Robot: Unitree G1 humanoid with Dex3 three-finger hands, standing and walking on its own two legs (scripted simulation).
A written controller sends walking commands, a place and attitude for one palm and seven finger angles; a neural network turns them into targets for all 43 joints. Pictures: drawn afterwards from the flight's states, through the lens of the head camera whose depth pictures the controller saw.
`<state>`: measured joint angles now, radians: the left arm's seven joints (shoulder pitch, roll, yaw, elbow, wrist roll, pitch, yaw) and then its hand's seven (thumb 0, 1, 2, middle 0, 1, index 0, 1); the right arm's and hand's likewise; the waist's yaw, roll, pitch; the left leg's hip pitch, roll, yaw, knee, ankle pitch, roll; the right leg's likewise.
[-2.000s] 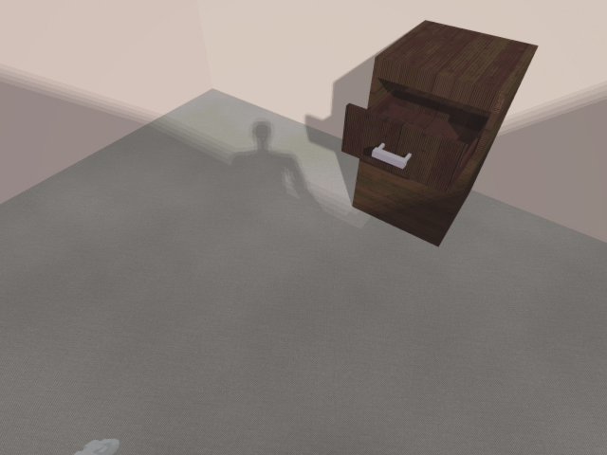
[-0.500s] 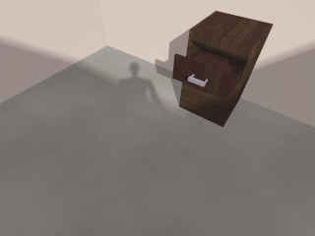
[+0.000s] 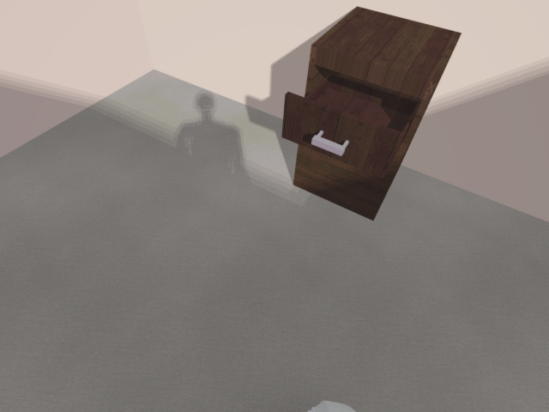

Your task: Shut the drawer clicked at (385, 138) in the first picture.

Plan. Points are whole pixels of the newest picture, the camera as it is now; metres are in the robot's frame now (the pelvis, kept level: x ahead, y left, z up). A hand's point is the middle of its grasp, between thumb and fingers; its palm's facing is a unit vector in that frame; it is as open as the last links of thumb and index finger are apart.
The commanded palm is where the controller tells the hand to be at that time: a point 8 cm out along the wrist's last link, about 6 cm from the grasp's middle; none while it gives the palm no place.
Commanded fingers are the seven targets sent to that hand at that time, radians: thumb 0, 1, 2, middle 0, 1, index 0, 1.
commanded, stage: walk to a spot facing it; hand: left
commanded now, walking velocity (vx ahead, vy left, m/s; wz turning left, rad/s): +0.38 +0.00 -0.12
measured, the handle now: (330, 141) +0.92 -0.16 -0.21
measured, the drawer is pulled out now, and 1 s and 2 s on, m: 0.23 0.23 0.23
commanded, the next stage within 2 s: turn to face it in 0.28 s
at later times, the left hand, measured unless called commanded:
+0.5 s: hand (190, 377) +0.21 +0.15 -0.18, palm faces +0.09 -0.99 -0.14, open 7.3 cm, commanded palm none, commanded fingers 0.00 0.90 0.90 -0.20 -0.30 -0.20 -0.30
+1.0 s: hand (204, 283) +0.38 +0.15 -0.16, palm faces -0.14 -0.95 -0.27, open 7.4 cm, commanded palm none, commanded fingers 0.00 0.90 0.90 -0.20 -0.30 -0.20 -0.30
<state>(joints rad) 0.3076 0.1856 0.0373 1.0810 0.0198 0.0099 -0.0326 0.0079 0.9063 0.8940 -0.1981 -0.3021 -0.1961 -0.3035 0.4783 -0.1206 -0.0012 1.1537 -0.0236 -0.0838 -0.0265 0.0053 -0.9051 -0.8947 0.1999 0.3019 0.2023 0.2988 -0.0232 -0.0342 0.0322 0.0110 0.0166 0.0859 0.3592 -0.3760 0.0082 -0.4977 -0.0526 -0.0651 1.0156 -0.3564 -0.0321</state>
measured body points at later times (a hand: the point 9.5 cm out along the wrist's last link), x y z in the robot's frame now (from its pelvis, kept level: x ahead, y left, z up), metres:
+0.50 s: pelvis +0.20 -0.02 +0.00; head +0.20 +0.00 +0.45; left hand +0.20 +0.20 -0.17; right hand +0.29 -0.26 -0.14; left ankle +0.28 +0.10 -0.72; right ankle +0.18 -0.13 -0.74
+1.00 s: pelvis +0.28 -0.03 -0.01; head +0.30 -0.06 +0.44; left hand +0.39 +0.20 -0.14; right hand +0.28 -0.30 -0.17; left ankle +0.29 +0.10 -0.68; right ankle +0.28 -0.13 -0.74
